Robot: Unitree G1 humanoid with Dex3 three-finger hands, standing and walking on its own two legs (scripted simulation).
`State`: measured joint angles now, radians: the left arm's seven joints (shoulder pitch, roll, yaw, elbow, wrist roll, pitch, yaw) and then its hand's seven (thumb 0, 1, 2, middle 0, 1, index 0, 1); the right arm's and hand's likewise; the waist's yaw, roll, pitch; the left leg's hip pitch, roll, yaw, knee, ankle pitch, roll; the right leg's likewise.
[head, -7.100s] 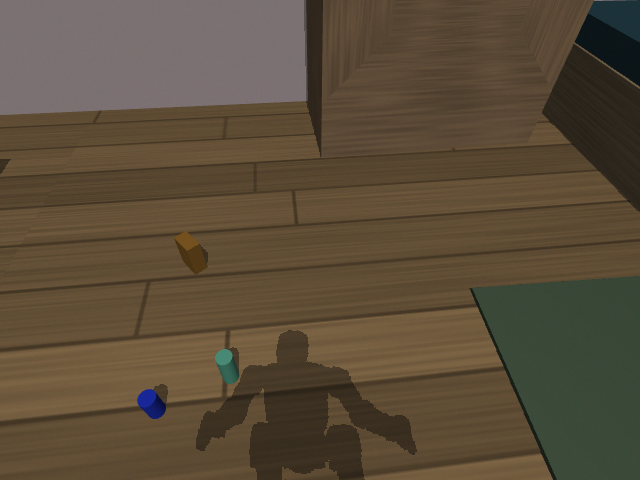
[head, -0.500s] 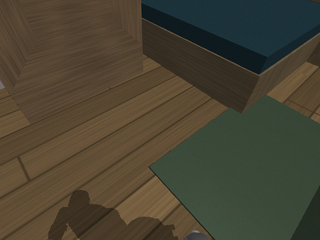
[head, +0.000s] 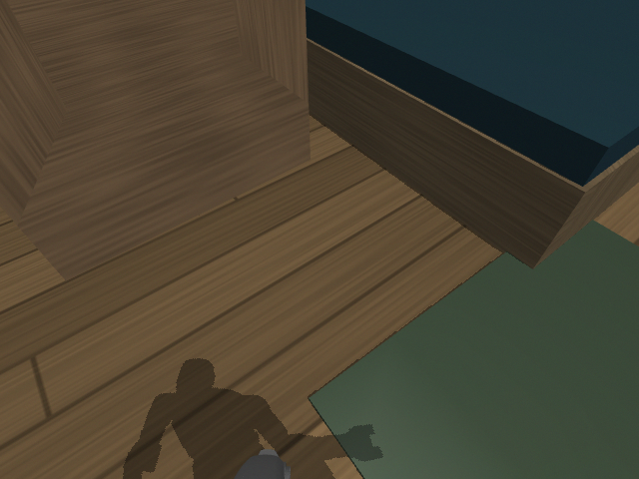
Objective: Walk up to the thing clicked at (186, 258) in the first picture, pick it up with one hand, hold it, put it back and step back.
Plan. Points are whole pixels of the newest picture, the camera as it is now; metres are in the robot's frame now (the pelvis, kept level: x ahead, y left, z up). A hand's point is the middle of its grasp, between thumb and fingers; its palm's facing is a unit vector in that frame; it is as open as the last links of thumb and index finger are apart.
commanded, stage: walk up
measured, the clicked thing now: out of the picture -0.07 +1.09 -0.70
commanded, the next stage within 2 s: none
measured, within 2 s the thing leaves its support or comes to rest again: neither
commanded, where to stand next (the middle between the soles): +0.86 +0.03 m, yaw -2 degrees
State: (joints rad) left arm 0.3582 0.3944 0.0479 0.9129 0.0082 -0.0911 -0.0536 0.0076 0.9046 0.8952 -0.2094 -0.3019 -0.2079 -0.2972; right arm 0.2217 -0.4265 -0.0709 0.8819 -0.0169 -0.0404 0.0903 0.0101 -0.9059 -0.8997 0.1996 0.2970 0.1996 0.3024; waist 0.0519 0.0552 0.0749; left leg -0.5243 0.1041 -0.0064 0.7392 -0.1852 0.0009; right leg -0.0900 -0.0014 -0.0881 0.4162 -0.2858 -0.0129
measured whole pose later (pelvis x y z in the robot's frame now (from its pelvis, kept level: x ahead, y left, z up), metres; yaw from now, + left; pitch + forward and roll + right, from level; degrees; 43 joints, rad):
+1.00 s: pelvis +0.41 +0.05 +0.00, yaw -1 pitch -3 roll -3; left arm 0.32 0.44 0.06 0.89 0.02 -0.05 -0.06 0.01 0.90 0.90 -0.21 -0.30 -0.21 -0.30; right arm 0.32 -0.45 -0.09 0.89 -0.03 -0.07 0.08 0.01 -0.91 -0.90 0.20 0.30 0.20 0.30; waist 0.03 0.01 0.02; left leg -0.37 0.09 0.05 0.60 -0.23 0.01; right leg -0.21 -0.06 -0.07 0.63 -0.38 -0.01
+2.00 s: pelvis +0.79 -0.02 -0.02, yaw +30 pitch -3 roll -2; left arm 0.27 0.46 0.07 0.81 0.02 0.06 -0.06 0.01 0.91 0.90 -0.20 -0.30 -0.20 -0.30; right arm 0.22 -0.44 -0.04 0.81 0.00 -0.01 0.03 0.01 -0.91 -0.90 0.20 0.30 0.20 0.30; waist 0.09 -0.07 0.14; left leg -0.43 0.03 0.10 0.62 -0.13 0.04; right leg -0.07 0.01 -0.27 0.59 -0.48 -0.06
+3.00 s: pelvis +0.81 -0.09 -0.01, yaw +84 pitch -2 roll -1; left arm 0.28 0.46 0.06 0.82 0.02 0.02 -0.04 0.01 0.91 0.90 -0.20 -0.30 -0.20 -0.30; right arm 0.36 -0.40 -0.05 0.78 -0.02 0.03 0.04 0.01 -0.90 -0.90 0.20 0.30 0.20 0.30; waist 0.00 -0.09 0.06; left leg -0.25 -0.07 -0.11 0.59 -0.30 0.04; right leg -0.53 -0.09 -0.03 1.04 -0.36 0.00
